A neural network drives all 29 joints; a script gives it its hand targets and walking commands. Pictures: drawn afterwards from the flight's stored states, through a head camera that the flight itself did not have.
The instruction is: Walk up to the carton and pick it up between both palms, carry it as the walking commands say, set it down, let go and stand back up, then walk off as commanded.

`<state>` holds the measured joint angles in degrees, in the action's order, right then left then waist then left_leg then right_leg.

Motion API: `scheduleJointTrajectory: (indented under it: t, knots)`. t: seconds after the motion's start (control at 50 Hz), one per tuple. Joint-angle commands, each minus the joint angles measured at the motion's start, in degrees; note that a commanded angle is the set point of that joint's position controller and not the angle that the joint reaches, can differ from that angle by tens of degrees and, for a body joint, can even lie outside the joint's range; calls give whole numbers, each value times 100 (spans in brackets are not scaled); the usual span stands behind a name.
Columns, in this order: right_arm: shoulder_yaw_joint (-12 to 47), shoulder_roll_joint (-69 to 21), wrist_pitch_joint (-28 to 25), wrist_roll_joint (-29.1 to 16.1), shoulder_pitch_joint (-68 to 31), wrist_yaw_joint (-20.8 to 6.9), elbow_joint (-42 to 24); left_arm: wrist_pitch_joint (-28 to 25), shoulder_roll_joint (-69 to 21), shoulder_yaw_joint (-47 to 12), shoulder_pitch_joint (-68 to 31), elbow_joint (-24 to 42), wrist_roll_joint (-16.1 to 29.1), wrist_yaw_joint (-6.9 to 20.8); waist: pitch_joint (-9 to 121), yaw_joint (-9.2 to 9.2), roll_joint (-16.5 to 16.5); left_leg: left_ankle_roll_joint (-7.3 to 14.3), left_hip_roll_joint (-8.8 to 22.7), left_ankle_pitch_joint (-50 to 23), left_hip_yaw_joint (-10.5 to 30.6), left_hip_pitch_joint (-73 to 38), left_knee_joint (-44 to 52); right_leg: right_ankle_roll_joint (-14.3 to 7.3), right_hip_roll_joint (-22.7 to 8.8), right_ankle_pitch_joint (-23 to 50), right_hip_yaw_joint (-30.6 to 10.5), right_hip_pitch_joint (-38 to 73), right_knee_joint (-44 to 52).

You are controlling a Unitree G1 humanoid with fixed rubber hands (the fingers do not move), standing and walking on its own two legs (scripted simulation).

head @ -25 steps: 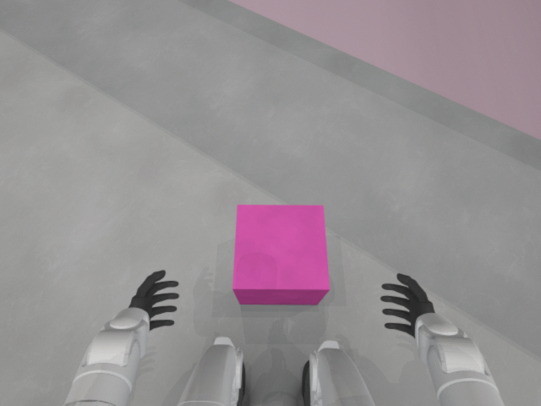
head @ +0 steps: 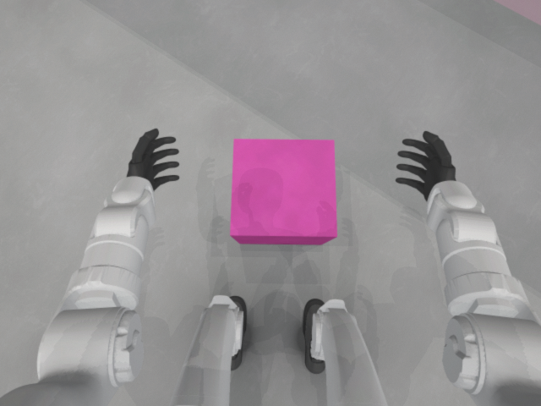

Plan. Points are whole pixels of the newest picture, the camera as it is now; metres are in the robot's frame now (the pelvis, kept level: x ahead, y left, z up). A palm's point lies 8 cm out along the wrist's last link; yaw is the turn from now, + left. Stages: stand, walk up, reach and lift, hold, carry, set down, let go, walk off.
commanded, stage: reach and lift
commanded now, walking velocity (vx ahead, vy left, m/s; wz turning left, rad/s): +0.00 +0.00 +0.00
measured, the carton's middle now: (282, 197) +0.50 -0.01 -0.54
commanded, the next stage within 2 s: none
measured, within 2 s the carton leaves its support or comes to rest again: neither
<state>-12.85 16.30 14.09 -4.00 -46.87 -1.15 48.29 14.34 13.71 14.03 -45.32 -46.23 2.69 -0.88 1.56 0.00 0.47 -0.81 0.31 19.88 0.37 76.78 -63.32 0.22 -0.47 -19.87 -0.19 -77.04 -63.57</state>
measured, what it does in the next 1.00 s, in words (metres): lowers itself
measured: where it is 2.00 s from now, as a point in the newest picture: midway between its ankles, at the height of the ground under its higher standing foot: (273, 347)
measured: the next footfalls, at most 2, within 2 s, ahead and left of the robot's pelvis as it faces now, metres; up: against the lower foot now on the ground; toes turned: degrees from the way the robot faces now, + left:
none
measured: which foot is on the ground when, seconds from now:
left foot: down 0.00-1.00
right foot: down 0.00-1.00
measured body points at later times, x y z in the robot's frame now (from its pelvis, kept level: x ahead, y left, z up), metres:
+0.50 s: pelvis +0.01 +0.00 -0.01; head +0.32 +0.00 +0.31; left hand +0.51 +0.23 -0.14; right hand +0.52 -0.23 -0.13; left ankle +0.07 +0.13 -0.63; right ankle +0.07 -0.12 -0.63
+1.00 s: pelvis -0.02 +0.00 -0.17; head +0.31 +0.00 +0.13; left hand +0.51 +0.22 -0.29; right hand +0.52 -0.22 -0.29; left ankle +0.07 +0.13 -0.63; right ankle +0.07 -0.12 -0.63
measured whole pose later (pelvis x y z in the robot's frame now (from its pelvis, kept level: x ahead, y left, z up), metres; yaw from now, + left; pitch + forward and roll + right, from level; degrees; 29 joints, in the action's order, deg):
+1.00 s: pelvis -0.02 +0.00 -0.17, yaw +0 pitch +49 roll +1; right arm -14.6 22.5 9.2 -4.9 -68.9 -1.1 51.7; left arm 9.5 19.4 15.7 -67.0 -49.3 5.2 -2.3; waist 1.1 0.1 0.2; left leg -1.2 -1.2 28.3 0.7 119.0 -98.3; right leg 1.4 1.0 -28.1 -2.2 -119.6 -98.6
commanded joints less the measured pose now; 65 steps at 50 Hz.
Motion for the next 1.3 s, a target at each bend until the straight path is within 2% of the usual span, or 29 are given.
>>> scheduleJointTrajectory:
  t: [0.0, 0.18, 0.26, 0.38, 0.5, 0.64, 0.82, 0.9, 1.08, 1.28]
  knots:
    - [-171, 863, -347, -24, -1428, -23, -487, -354, 841, 139, -1453, 504, 78, 19, 4907, 1, -9, -126, -406, -1369, -255, -2162, 448, 91, 343, 1500, 136, 2319, 521]
    - [-348, 1130, -664, 59, -2473, -170, -149, -677, 1093, 363, -2391, 125, 85, 122, 5804, 28, -20, -55, -373, -2245, -191, -2033, 329, 121, 358, 2202, 76, 1987, 340]
    - [-474, 1166, -734, 220, -2320, -237, -225, -732, 1071, 513, -2213, 216, -15, 177, 6131, -15, 12, -25, -350, -2813, -158, -2145, 360, 124, 343, 2776, 91, 2098, 372]
    - [-585, 1069, -818, 307, -2360, -329, -500, -808, 1005, 732, -2252, 506, -173, 258, 6041, 34, -5, 15, -306, -3067, -130, -1997, 359, 137, 288, 2896, 91, 1758, 425]
    - [-697, 956, -833, 396, -2565, -363, -296, -807, 885, 796, -2429, 319, -238, 292, 5577, 41, 66, -6, -295, -2398, -199, -1148, 36, 162, 256, 2244, 111, 958, 119]
    - [-736, 1185, -765, 384, -2999, -302, 40, -715, 957, 680, -2816, 51, -192, 146, 5613, -2, 55, -136, -390, -1363, -324, -399, -974, 234, 321, 1237, 300, -93, -927]
    - [-421, 1416, -650, 71, -3375, -97, -311, -625, 1276, 381, -3246, 443, 63, -100, 6593, 8, 10, -182, -450, -1290, -486, 68, -2254, 249, 399, 1257, 431, -394, -2247]
    - [-293, 1488, -602, -65, -3535, -11, -389, -592, 1381, 269, -3423, 451, 208, -147, 6648, 26, 29, -187, -427, -1213, -525, 424, -2671, 242, 395, 1244, 432, -550, -2685]
    - [-127, 1535, -647, -237, -3874, 121, 60, -659, 1483, 159, -3828, -117, 423, -184, 5987, 17, 63, -181, -331, -604, -526, 1397, -3423, 214, 271, 718, 348, -1252, -3424]
    - [176, 1669, -862, -519, -4455, 276, 533, -897, 1687, -78, -4393, -630, 689, -311, 5512, 30, 95, -166, -186, -204, -421, 1784, -4243, 183, 136, 321, 240, -1530, -4222]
